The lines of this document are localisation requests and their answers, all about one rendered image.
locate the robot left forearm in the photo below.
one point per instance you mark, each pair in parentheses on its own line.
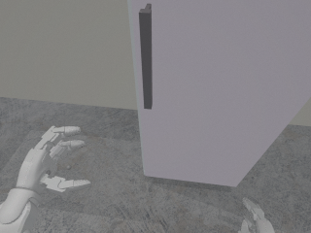
(19,211)

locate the handle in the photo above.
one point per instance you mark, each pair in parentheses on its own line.
(145,26)

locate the robot right hand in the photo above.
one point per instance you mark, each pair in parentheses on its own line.
(256,222)

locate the robot left hand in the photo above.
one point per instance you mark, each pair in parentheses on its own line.
(38,161)

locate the fridge door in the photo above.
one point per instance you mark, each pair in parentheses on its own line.
(228,76)

